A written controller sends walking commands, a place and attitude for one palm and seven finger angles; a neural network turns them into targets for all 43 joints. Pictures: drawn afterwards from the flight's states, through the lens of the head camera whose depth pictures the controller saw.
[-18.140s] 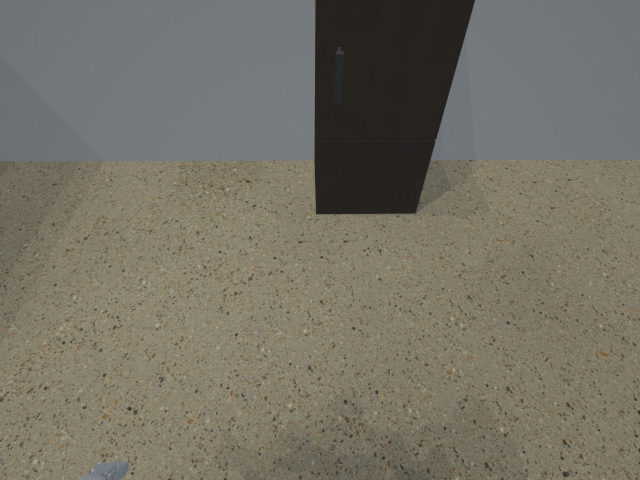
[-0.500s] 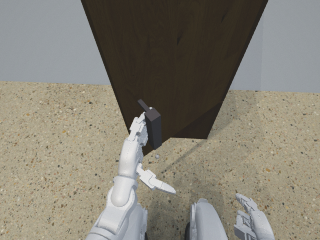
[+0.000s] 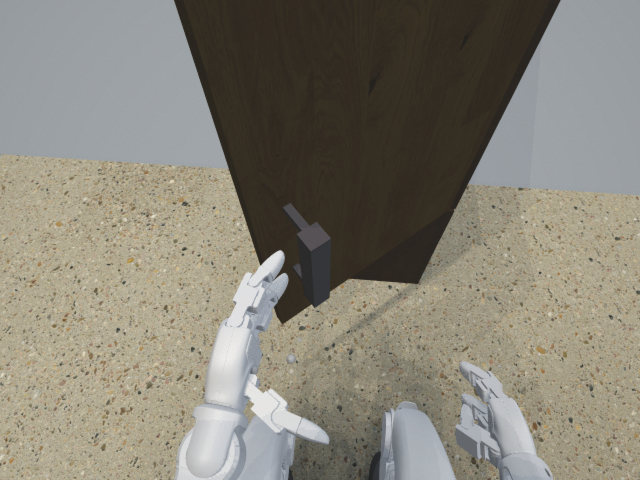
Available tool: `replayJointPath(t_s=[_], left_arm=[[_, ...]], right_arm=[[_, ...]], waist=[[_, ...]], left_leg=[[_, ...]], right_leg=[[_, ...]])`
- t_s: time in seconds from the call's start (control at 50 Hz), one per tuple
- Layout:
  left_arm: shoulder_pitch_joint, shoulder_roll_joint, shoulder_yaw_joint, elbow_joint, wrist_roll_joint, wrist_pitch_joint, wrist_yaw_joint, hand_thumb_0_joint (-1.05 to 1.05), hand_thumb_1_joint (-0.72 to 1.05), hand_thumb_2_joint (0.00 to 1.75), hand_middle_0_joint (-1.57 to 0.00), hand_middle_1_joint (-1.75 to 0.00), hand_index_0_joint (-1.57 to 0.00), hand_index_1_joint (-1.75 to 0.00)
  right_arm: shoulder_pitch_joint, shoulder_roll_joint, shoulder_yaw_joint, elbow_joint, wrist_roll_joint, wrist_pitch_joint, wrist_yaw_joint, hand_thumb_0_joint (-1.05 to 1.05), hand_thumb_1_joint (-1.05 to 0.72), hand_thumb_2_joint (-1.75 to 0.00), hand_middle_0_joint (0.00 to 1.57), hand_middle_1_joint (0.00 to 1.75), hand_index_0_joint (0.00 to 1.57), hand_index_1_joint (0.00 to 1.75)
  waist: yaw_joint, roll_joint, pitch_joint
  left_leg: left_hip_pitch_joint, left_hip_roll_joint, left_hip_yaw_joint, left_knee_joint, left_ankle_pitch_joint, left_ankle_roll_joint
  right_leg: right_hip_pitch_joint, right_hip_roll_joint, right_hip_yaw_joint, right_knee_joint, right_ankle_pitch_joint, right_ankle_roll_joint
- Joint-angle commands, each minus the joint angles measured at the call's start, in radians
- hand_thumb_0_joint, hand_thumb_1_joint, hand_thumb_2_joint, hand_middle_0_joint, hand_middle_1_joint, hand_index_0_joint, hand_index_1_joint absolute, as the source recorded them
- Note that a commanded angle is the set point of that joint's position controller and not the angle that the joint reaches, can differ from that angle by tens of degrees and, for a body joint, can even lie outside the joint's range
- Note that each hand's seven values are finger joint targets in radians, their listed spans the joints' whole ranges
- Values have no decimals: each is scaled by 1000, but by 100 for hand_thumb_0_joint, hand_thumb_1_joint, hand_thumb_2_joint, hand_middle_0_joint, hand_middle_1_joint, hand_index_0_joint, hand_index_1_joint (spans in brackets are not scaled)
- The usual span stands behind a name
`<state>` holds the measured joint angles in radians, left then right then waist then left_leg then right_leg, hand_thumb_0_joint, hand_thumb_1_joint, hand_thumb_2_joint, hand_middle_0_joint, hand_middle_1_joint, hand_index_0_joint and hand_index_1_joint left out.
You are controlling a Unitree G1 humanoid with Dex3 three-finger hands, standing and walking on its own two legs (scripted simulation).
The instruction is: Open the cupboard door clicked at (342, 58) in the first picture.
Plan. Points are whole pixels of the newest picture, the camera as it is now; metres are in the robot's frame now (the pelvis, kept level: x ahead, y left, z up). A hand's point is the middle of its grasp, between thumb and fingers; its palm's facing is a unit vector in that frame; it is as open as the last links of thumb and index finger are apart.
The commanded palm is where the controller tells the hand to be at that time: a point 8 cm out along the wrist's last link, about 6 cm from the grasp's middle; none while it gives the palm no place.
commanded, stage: slide the hand sideways off the handle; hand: left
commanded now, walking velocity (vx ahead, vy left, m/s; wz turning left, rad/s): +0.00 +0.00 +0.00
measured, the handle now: (305, 257) +0.37 +0.04 +0.04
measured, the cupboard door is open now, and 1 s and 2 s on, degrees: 41 41 41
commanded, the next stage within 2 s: draw the hand back to the body in 0.40 s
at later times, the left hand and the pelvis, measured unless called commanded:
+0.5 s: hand (245, 388) +0.22 +0.10 +0.03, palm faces -0.10 -0.99 +0.00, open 16.3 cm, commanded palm +0.20 +0.15 +0.04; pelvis +0.00 -0.01 -0.01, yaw +0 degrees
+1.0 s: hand (144, 373) +0.21 +0.16 +0.14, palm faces -0.07 -1.00 -0.06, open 16.2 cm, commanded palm +0.18 +0.22 +0.15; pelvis +0.02 +0.01 +0.05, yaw +0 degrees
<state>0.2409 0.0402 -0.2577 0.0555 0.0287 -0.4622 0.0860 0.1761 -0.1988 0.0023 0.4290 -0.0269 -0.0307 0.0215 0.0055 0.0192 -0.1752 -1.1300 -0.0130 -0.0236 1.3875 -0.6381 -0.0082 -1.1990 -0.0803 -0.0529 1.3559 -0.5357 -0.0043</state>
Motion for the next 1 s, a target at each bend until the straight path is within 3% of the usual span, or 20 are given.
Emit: replayJointPath(t_s=[0.0,0.12,0.2,0.26,0.34,0.38,0.48,0.54,0.56,0.64,0.7,0.8,0.86,0.98], left_arm=[[-2,8,40,-271,-22,-69,-24,0,-50,30,-15,-30,-15,-30],[110,34,61,-305,-51,-67,-80,0,-50,30,-15,-30,-15,-30],[112,77,113,-318,-76,-69,-116,0,-50,30,-15,-30,-15,-30],[160,111,164,-359,-103,-79,-139,0,-50,30,-15,-30,-15,-30],[219,116,179,-387,-139,-76,-179,0,-50,30,-15,-30,-15,-30],[185,102,151,-396,-141,-73,-194,0,-50,30,-15,-30,-15,-30],[167,124,171,-390,-143,-57,-199,0,-50,30,-15,-30,-15,-30],[199,229,271,-538,-155,-34,-184,0,-50,30,-15,-30,-15,-30],[231,211,256,-567,-160,-16,-184,0,-50,30,-15,-30,-15,-30],[289,183,261,-551,-191,63,-194,0,-50,30,-15,-30,-15,-30],[279,195,270,-546,-200,91,-211,0,-50,30,-15,-30,-15,-30],[270,234,322,-536,-224,97,-237,0,-50,30,-15,-30,-15,-30],[292,257,351,-581,-242,95,-246,0,-50,30,-15,-30,-15,-30],[339,273,393,-607,-275,128,-267,0,-32,37,-16,-30,-16,-30]], right_arm=[[-10,-107,-52,-153,1,-53,-16,0,-90,-90,20,30,20,30],[-4,-109,-52,-165,7,-58,-20,0,-90,-90,20,30,20,30],[-7,-116,-55,-164,9,-66,-32,0,-90,-90,20,30,20,30],[-10,-116,-59,-166,10,-77,-39,0,-90,-90,20,30,20,30],[-14,-118,-62,-169,17,-84,-41,0,-90,-90,20,30,20,30],[-11,-123,-61,-166,17,-90,-43,0,-90,-90,20,30,20,30],[-7,-131,-62,-166,16,-100,-50,0,-90,-90,20,30,20,30],[-1,-130,-64,-199,24,-89,-59,0,-90,-90,20,30,20,30],[2,-124,-61,-212,27,-85,-59,0,-90,-90,20,30,20,30],[19,-120,-56,-216,46,-67,-72,0,-90,-90,20,30,20,30],[23,-128,-50,-212,52,-69,-82,0,-90,-90,20,30,20,30],[27,-134,-38,-215,54,-83,-98,0,-90,-90,20,30,20,30],[33,-132,-31,-225,56,-94,-102,0,-90,-90,20,30,20,30],[49,-134,-28,-217,67,-107,-104,0,-90,-90,20,30,20,30]], waist=[[-14,-62,-335],[-21,-80,-301],[-26,-91,-280],[-3,-66,-328],[-2,-51,-322],[-26,-58,-300],[-29,-67,-285],[25,-7,-372],[28,23,-382],[-2,-63,-295],[-23,-69,-212],[-24,-43,-128],[-6,25,-128],[-5,39,-104]], left_leg=[[126,-33,-7,-192,252,13],[90,-34,-2,-174,241,16],[51,-32,0,-149,202,18],[55,-33,2,-138,235,18],[49,-33,1,-134,251,20],[40,-31,-2,-122,230,21],[16,-29,-6,-110,184,21],[93,-30,-1,-167,230,22],[131,-34,4,-190,245,22],[164,-27,-6,-255,238,24],[184,-24,-8,-291,182,23],[239,-23,-10,-362,134,20],[315,-24,-12,-418,179,18],[421,-13,-17,-495,286,13]], right_leg=[[330,55,25,-174,213,-36],[343,55,32,-181,220,-30],[326,56,44,-185,168,-27],[352,57,50,-168,201,-30],[354,60,48,-165,216,-30],[323,59,47,-163,194,-24],[288,58,50,-167,111,-24],[380,63,51,-188,142,-32],[398,62,46,-201,167,-29],[455,73,24,-280,163,-19],[443,73,20,-336,89,-11],[461,74,15,-409,5,-13],[510,80,-6,-422,65,-19],[599,92,-35,-466,190,-16]])
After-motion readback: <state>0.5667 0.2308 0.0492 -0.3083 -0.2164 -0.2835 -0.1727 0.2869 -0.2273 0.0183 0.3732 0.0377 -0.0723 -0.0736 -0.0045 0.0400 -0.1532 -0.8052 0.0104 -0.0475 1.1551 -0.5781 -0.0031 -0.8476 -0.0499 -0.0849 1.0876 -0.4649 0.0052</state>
